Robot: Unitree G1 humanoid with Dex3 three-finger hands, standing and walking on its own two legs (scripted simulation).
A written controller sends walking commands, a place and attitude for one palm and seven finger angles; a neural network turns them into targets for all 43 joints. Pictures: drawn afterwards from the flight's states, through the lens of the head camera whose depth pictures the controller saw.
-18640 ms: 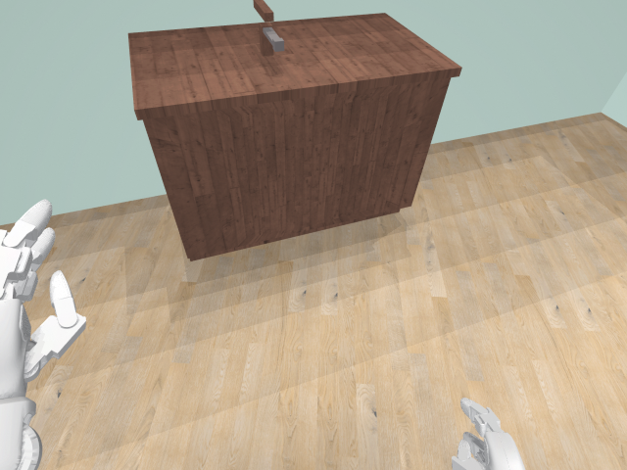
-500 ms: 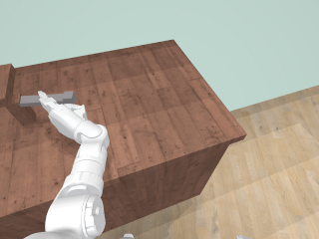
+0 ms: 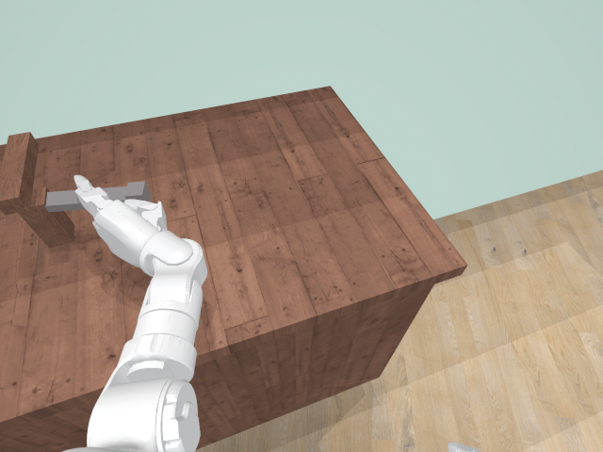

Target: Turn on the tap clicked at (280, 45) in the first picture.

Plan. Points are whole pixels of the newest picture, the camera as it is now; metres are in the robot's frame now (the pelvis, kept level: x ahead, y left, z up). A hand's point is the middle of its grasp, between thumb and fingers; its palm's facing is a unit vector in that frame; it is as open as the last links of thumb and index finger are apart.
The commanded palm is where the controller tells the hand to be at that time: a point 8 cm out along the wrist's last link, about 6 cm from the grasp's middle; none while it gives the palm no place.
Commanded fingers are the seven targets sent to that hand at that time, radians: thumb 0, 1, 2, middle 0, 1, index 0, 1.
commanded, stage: lift the hand up off the lever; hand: left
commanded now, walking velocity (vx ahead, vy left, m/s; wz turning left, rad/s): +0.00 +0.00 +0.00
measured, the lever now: (138, 195) +0.46 +0.25 +0.08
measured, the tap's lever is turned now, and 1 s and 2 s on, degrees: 77 76 76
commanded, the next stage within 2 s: draw the hand back beside the body in 1.88 s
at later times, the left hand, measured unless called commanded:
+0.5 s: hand (153, 209) +0.42 +0.21 +0.10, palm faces +0.82 -0.56 -0.10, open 7.8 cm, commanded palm +0.35 +0.21 +0.11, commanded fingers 0.00 0.90 0.90 -0.15 -0.15 -0.15 -0.15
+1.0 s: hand (144, 203) +0.40 +0.20 +0.13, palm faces +0.81 -0.57 -0.09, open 7.8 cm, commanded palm +0.34 +0.21 +0.13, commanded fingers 0.00 0.90 0.90 -0.15 -0.15 -0.15 -0.15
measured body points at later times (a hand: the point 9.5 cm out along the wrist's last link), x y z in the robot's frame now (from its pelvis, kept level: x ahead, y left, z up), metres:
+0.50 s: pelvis +0.01 +0.00 +0.01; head +0.03 +0.00 +0.46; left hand +0.37 +0.23 +0.11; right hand +0.13 -0.24 -0.12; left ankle +0.03 +0.14 -0.70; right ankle -0.03 -0.09 -0.70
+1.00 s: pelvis +0.00 +0.00 +0.01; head +0.00 -0.01 +0.47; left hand +0.35 +0.23 +0.14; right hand +0.15 -0.24 -0.10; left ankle +0.03 +0.14 -0.70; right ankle -0.03 -0.09 -0.70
